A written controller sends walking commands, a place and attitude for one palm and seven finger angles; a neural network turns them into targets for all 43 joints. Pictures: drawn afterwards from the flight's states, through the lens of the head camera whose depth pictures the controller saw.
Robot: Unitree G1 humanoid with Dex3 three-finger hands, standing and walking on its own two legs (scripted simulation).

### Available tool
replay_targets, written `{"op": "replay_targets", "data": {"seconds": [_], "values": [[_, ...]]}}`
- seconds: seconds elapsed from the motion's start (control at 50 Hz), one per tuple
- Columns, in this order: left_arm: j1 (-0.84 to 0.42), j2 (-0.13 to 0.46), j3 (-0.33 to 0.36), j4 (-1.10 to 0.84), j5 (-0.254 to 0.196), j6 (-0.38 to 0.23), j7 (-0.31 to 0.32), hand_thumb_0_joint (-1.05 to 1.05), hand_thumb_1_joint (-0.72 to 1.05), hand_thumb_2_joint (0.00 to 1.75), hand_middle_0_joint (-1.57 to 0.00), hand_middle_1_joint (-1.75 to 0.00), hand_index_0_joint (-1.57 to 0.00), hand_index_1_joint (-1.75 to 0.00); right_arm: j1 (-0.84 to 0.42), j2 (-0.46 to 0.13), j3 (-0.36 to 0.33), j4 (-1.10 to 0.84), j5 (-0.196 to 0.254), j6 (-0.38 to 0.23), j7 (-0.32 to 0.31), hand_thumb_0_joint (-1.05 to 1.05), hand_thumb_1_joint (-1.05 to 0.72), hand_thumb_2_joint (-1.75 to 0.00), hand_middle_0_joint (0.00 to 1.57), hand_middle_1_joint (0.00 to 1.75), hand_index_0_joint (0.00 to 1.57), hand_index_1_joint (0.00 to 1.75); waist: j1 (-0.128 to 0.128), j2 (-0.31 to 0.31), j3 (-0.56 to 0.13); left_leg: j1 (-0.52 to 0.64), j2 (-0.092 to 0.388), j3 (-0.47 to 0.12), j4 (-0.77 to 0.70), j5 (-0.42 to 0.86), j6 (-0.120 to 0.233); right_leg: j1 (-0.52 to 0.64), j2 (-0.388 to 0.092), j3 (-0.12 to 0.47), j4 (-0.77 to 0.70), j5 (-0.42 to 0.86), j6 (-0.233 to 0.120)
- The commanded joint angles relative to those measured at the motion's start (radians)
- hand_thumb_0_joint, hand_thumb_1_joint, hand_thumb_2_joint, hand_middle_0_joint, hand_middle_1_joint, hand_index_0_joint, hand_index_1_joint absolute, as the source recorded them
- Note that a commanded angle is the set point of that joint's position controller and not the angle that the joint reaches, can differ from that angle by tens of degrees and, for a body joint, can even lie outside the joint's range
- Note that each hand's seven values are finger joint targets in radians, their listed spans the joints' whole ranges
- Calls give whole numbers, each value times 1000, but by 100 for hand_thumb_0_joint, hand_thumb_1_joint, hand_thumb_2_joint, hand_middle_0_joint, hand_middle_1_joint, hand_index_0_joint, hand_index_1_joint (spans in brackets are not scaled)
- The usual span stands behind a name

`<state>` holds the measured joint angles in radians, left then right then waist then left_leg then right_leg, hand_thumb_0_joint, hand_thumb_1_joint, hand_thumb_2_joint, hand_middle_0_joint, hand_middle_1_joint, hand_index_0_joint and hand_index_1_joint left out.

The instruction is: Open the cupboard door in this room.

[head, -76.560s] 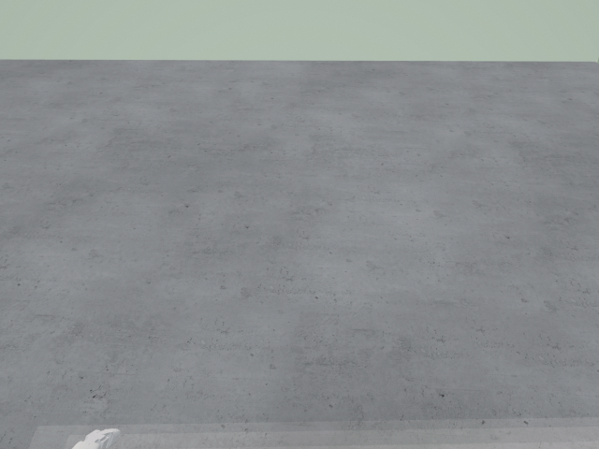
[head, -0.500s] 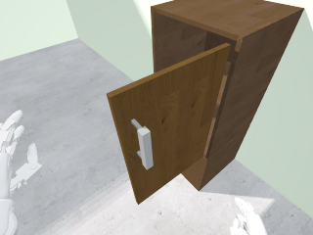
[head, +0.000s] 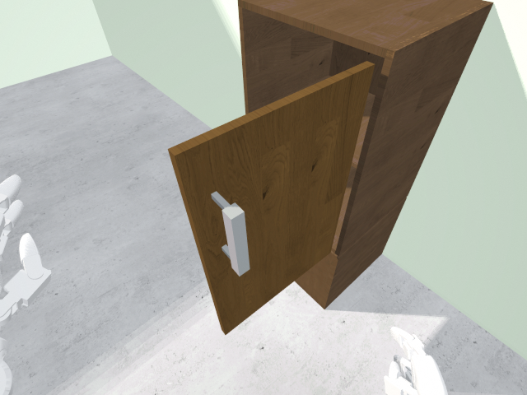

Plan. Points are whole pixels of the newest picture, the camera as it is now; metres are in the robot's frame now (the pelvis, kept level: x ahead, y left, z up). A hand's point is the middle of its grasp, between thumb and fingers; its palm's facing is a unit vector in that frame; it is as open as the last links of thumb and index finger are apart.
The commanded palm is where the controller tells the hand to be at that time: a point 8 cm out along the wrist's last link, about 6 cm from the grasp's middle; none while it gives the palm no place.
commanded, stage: step back with the hand held close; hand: left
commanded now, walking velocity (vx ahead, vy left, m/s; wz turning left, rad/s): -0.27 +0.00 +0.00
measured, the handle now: (229, 234) +0.34 +0.10 +0.06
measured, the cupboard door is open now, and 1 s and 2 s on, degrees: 88 88 88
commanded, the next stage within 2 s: stop stepping back and stand still in 1.02 s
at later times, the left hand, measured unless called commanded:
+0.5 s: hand out of the picture +0.12 +0.29 +0.15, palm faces +0.47 -0.73 -0.50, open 7.4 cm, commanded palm +0.06 +0.32 +0.17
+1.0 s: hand out of the picture +0.02 +0.29 +0.16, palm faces +0.48 -0.73 -0.49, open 7.4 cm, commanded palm -0.06 +0.33 +0.17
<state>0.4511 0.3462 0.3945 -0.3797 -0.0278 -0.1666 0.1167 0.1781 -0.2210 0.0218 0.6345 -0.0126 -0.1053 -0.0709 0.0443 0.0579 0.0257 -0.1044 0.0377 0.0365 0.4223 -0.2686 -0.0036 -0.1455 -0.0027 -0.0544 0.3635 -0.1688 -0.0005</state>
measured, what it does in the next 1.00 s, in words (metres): walks backwards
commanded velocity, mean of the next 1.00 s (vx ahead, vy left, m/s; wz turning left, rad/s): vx -0.32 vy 0.00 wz -0.01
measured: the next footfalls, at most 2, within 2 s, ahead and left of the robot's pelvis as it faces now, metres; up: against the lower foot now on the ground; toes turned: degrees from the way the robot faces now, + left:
right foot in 1.22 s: -0.28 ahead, -0.10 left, +0.00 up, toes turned -4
left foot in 1.36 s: -0.14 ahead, +0.09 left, +0.00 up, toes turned +2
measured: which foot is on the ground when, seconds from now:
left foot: down 0.00-1.00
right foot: down 0.00-0.94, up 0.96-1.00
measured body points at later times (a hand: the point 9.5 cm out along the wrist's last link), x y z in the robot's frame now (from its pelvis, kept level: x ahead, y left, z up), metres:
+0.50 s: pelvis -0.08 +0.02 -0.02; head -0.06 +0.02 +0.43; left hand +0.09 +0.32 +0.18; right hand +0.09 -0.22 -0.10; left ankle -0.02 +0.12 -0.74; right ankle +0.02 -0.12 -0.74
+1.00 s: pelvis -0.17 +0.02 -0.03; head -0.14 +0.04 +0.42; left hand -0.01 +0.33 +0.18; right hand +0.02 -0.22 -0.10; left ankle -0.06 +0.12 -0.74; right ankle -0.09 -0.12 -0.71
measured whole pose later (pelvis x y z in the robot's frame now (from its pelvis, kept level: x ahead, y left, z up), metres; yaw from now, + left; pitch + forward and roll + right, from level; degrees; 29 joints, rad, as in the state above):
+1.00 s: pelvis -0.17 +0.02 -0.03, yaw +5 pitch -2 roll -3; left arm 0.49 0.43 0.46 -0.54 0.01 -0.26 0.15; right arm 0.18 -0.22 -0.03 0.61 -0.02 -0.13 -0.08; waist -0.01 0.00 0.10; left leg -0.47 0.01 0.00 0.65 -0.14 0.05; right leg -0.51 0.06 0.06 0.92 -0.33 0.03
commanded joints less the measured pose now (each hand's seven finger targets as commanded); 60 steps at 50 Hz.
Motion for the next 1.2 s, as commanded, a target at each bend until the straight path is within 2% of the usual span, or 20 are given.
{"op": "replay_targets", "data": {"seconds": [0.0, 0.18, 0.28, 0.4, 0.52, 0.64, 0.7, 0.74, 0.78, 0.84, 0.88, 0.9, 0.92, 0.94, 0.96, 1.0, 1.1, 1.14, 1.16, 1.18], "values": [[27, 185, 96, -217, -3, -66, 10, 0, 90, 90, -20, -30, -20, -30, -98, -125, -56, -189, 3, -20, -12, 0, -90, -90, 20, 30, 20, 30, -27, -14, -135, -60, 18, -14, -24, 276, 24, 28, -76, 81, 1, 313, -9], [99, 249, 168, -307, -3, -68, 36, 0, 90, 90, -20, -30, -20, -30, -97, -115, -73, -240, 11, 16, -25, 0, -90, -90, 20, 30, 20, 30, -23, -30, -178, -168, 37, -35, -9, 268, 23, 36, -75, 90, 99, 348, -3], [93, 237, 172, -334, 13, -84, 48, 0, 90, 90, -20, -30, -20, -30, -83, -130, -76, -251, 11, 4, -26, 0, -90, -90, 20, 30, 20, 30, -22, 48, -133, -359, 75, -87, -84, 35, 58, 86, -38, 80, 185, 193, 10], [22, 214, 168, -312, 44, -108, 59, 0, 90, 90, -20, -30, -20, -30, -52, -138, -79, -253, 10, -28, -25, 0, -90, -90, 20, 30, 20, 30, -36, 17, -42, -609, 88, -114, -91, -382, 96, 107, -41, 115, 242, 8, 10], [-12, 233, 162, -345, 31, -125, 69, 0, 90, 90, -20, -30, -20, -30, -32, -127, -72, -220, 6, -49, -21, 0, -90, -90, 20, 30, 20, 30, -51, -65, -57, -380, 12, -86, 79, -312, 53, -188, -117, 197, 44, -235, -34], [14, 240, 209, -353, 47, -143, 78, 0, 90, 90, -20, -30, -20, -30, -42, -130, -74, -228, 6, -71, -28, 0, -90, -90, 20, 30, 20, 30, -32, 111, -98, -660, 152, -222, -163, -426, 113, 138, 21, 70, 377, -11, 21], [31, 234, 220, -314, 58, -161, 61, 0, 90, 90, -20, -30, -20, -30, -59, -134, -86, -233, 7, -87, -19, 0, -90, -90, 20, 30, 20, 30, -31, 99, -49, -774, 146, -191, -108, -496, 131, 180, 31, 128, 385, -1, 14], [26, 229, 198, -299, 44, -165, 52, 0, 90, 90, -20, -30, -20, -30, -35, -117, -81, -214, 3, -95, -13, 0, -90, -90, 20, 30, 20, 30, -47, -61, -35, -590, 38, -107, 58, -335, 71, -18, -55, 257, 187, 84, -34], [20, 249, 187, -314, 22, -152, 52, 0, 90, 90, -20, -30, -20, -30, -20, -108, -86, -183, 7, -87, -2, 0, -90, -90, 20, 30, 20, 30, -48, -205, -100, -326, -45, -31, 302, -224, 16, -260, -195, 385, -21, -100, -98], [14, 264, 178, -343, 13, -136, 63, 0, 90, 90, -20, -30, -20, -30, -36, -86, -73, -151, 5, -65, 6, 0, -90, -90, 20, 30, 20, 30, -51, -243, -132, -167, -52, -25, 391, -167, 5, -360, -255, 334, -52, -44, -125], [16, 271, 189, -375, 8, -128, 63, 0, 90, 90, -20, -30, -20, -30, -52, -110, -74, -166, 8, -57, -5, 0, -90, -90, 20, 30, 20, 30, -57, -90, -80, -208, 1, -110, 58, -162, 40, -351, -119, 212, 100, -112, -38], [12, 267, 198, -409, 13, -141, 64, 0, 90, 90, -20, -30, -20, -30, -73, -142, -80, -192, 7, -63, -15, 0, -90, -90, 20, 30, 20, 30, -46, 129, -69, -377, 133, -271, -93, -179, 93, -238, -6, 132, 300, -135, 11], [12, 291, 247, -414, 35, -163, 67, 0, 90, 90, -20, -30, -20, -30, -104, -157, -98, -190, -7, -77, -23, 0, -90, -90, 20, 30, 20, 30, -37, 367, -105, -660, 319, -457, -299, -483, 177, 19, 86, 71, 650, -196, 35], [6, 293, 258, -416, 37, -166, 67, 0, 90, 90, -20, -30, -20, -30, -67, -115, -103, -178, -15, -94, -23, 0, -90, -90, 20, 30, 20, 30, -44, 276, -138, -700, 356, -478, -372, -514, 209, 59, 117, 107, 904, -256, 29], [-6, 288, 243, -401, 32, -160, 62, 0, 90, 90, -20, -30, -20, -30, -65, -120, -117, -169, 0, -104, -13, 0, -90, -90, 20, 30, 20, 30, -39, 134, -125, -606, 340, -415, -299, -400, 202, -37, 117, 128, 962, -289, 24], [32, 242, 207, -367, 1, -140, 66, 0, 90, 90, -20, -30, -20, -30, -75, -112, -116, -142, 4, -129, 5, 0, -90, -90, 20, 30, 20, 30, -29, 75, -137, -349, 272, -305, -203, -209, 175, -221, 80, 106, 868, -327, 19], [-49, 191, 85, -358, -18, -105, 69, 0, 90, 90, -20, -30, -20, -30, -67, -105, -78, -98, -5, -131, 10, 0, -90, -90, 20, 30, 20, 30, -40, 193, -145, -202, 213, -199, -304, -191, 74, -108, 89, 1, 386, -418, -22], [-33, 199, 86, -345, -20, -108, 56, 0, 90, 90, -20, -30, -20, -30, -57, -101, -71, -112, 0, -126, 13, 0, -90, -90, 20, 30, 20, 30, -31, 207, -136, -137, 126, -103, -220, -141, 10, -71, 76, -17, 17, -367, -47], [-29, 238, 105, -346, -16, -113, 49, 0, 90, 90, -20, -30, -20, -30, -44, -92, -70, -113, 3, -115, 16, 0, -90, -90, 20, 30, 20, 30, -40, 63, -134, -111, 57, -28, -39, -77, -31, -109, -26, 95, -144, -309, -96], [-17, 307, 153, -363, -13, -120, 47, 0, 90, 90, -20, -30, -20, -30, -54, -85, -66, -118, 5, -97, 13, 0, -90, -90, 20, 30, 20, 30, -31, -161, -110, -66, -17, 15, 282, -5, -48, -294, -217, 324, -241, -271, -153]]}}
